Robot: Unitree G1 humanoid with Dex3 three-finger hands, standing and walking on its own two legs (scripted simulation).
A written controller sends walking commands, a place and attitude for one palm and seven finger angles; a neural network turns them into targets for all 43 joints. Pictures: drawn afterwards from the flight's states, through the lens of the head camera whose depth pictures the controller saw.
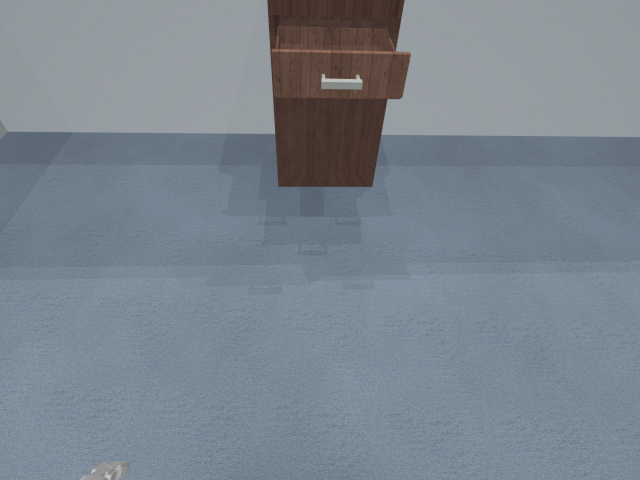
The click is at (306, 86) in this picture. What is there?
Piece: drawer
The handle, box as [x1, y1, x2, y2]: [321, 74, 362, 89]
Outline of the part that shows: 322,74 321,88 361,89 362,82 358,75 356,75 355,79 325,79 324,74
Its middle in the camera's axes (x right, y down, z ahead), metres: +0.06 -0.48 +1.19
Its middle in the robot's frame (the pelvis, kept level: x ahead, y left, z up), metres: +1.21 +0.00 -0.07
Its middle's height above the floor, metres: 0.70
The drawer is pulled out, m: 0.30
